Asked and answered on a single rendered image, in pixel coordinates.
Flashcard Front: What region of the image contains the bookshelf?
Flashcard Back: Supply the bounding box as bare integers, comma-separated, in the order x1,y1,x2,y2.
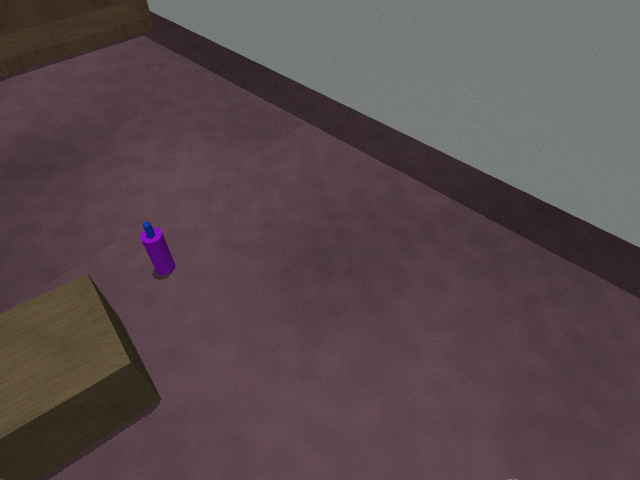
0,0,154,77

